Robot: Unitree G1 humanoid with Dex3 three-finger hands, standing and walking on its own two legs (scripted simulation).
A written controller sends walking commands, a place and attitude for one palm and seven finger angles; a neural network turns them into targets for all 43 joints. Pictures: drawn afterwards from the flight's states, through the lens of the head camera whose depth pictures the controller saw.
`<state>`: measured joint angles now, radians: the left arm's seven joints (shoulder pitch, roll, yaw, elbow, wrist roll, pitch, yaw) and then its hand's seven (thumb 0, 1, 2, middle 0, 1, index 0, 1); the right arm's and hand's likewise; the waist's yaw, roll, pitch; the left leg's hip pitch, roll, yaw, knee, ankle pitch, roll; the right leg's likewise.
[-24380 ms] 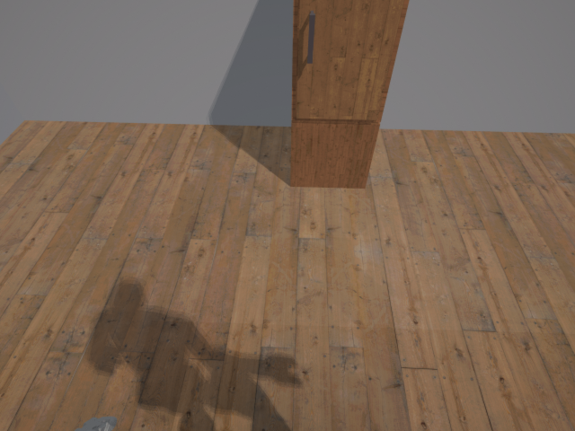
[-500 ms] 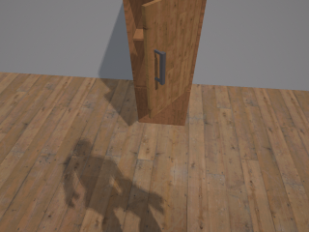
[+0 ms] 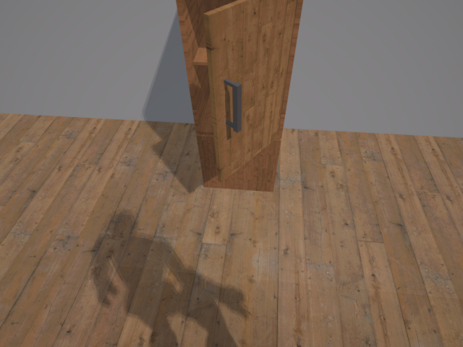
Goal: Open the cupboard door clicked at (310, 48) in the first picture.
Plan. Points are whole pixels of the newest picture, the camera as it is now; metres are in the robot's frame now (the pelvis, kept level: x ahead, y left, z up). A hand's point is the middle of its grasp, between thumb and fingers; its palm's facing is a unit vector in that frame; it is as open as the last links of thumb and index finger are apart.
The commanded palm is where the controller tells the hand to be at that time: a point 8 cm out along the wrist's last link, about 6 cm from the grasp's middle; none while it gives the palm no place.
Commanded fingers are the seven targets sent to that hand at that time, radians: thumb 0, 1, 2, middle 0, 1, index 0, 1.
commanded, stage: walk to a spot facing it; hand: left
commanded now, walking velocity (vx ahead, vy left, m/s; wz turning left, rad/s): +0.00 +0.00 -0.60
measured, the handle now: (232, 106) +0.74 +0.04 -0.02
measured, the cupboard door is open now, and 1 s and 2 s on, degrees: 52 52 52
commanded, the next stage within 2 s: none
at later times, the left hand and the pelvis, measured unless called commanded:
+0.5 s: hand out of the picture +0.10 +0.18 -0.18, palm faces -0.17 -0.95 -0.25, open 7.4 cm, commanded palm none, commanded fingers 0.00 0.90 0.90 -0.20 -0.30 -0.20 -0.30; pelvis -0.02 +0.00 -0.02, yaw -13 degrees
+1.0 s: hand out of the picture +0.15 +0.15 -0.17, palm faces -0.43 -0.87 -0.23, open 7.4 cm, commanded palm none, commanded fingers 0.00 0.90 0.90 -0.20 -0.30 -0.20 -0.30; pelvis -0.03 +0.00 -0.01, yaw -30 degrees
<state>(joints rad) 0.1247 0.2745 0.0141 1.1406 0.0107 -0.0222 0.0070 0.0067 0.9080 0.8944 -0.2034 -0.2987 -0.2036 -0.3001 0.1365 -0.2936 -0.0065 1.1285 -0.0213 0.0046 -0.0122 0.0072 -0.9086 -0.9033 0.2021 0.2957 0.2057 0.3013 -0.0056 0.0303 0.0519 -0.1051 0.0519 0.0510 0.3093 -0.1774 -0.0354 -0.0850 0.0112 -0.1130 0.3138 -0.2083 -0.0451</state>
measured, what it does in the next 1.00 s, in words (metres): steps on the spot, turning right: left foot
